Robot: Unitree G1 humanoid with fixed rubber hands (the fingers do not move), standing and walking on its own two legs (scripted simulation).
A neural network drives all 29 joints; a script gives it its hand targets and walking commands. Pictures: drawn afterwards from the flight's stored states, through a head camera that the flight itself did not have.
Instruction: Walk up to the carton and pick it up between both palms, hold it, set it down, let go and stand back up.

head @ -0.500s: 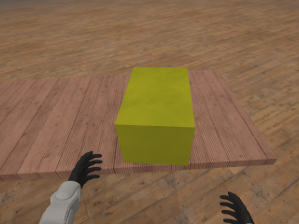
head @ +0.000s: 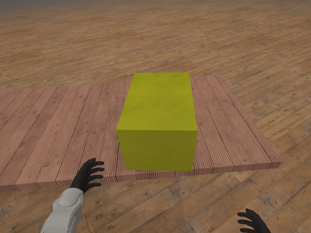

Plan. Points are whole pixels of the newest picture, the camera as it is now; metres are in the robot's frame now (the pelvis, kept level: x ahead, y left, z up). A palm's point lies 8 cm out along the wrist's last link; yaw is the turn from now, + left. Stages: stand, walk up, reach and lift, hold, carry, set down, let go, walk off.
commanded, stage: let go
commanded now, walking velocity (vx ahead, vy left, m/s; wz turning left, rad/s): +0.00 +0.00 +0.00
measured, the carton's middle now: (160, 116) +0.50 +0.04 +0.05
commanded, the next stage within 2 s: stand in 0.04 s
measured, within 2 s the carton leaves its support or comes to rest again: neither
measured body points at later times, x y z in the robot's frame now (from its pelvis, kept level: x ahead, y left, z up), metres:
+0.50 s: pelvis +0.00 +0.02 +0.00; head +0.02 +0.03 +0.45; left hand +0.24 +0.24 +0.02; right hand +0.06 -0.21 -0.14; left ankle -0.01 +0.10 -0.74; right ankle -0.05 -0.12 -0.71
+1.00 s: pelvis -0.02 -0.01 -0.01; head -0.01 -0.01 +0.44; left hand +0.24 +0.23 +0.02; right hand +0.06 -0.26 -0.14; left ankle -0.01 +0.10 -0.74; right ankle -0.05 -0.11 -0.74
